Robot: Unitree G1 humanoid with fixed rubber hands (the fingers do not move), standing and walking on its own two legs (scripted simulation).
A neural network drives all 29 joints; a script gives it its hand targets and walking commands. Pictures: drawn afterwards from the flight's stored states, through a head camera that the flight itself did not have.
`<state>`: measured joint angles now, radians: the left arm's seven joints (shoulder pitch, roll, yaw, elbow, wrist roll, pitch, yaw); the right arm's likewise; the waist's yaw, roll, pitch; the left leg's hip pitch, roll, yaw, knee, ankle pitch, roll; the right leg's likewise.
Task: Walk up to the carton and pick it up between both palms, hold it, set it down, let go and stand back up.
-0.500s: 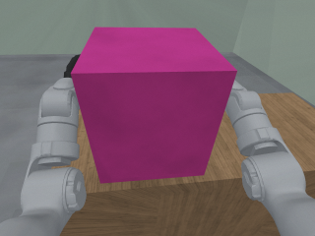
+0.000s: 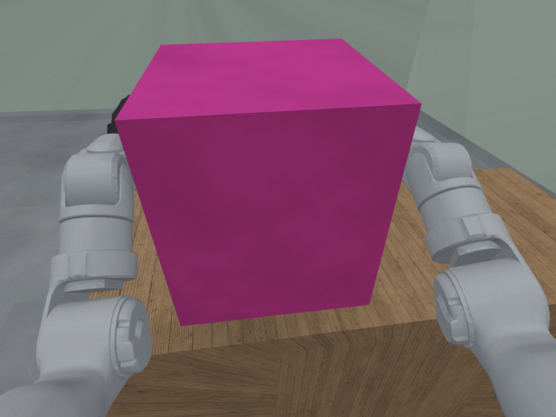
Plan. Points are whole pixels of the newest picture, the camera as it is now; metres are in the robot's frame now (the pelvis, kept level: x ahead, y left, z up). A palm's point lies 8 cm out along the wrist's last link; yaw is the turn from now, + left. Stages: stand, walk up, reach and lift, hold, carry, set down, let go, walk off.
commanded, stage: reach and lift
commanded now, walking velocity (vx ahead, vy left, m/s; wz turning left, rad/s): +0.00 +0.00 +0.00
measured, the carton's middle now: (265, 175) +0.38 -0.01 +0.23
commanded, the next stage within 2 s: hold in 0.42 s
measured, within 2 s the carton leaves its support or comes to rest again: neither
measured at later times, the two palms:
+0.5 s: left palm (116, 125) +0.37 +0.18 +0.31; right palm (403, 116) +0.37 -0.18 +0.32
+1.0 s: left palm (111, 114) +0.36 +0.18 +0.32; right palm (407, 106) +0.36 -0.18 +0.34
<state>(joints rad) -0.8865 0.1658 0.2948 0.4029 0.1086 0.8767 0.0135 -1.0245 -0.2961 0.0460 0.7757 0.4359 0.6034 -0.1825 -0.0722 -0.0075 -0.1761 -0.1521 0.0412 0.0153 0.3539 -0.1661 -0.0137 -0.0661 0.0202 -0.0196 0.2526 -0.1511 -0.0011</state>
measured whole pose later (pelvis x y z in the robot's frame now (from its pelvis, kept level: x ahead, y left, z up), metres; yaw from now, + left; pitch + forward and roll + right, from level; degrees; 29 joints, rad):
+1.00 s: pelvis -0.01 +0.00 +0.00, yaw +0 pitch +0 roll -1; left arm -1.11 0.23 0.27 0.67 0.08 0.89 0.00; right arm -1.25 -0.35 0.08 0.99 0.47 0.67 -0.18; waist -0.04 0.01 -0.24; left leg -0.21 0.04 -0.01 0.37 -0.15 -0.02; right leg -0.13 0.03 0.01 0.27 -0.13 0.00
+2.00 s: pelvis -0.01 +0.00 +0.00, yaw +0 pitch +0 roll -2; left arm -1.07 0.23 0.28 0.60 0.08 0.91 0.00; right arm -1.22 -0.35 0.08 0.94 0.49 0.70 -0.19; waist -0.05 0.02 -0.25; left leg -0.21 0.03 -0.04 0.37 -0.16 -0.02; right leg -0.12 0.04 0.02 0.26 -0.14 0.00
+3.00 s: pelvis -0.01 +0.00 +0.00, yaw +0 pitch +0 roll -2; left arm -1.06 0.23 0.27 0.59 0.08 0.91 0.00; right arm -1.20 -0.35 0.09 0.92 0.49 0.70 -0.20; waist -0.05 0.02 -0.26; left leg -0.21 0.02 -0.05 0.38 -0.16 -0.02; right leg -0.12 0.04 0.04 0.26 -0.14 0.00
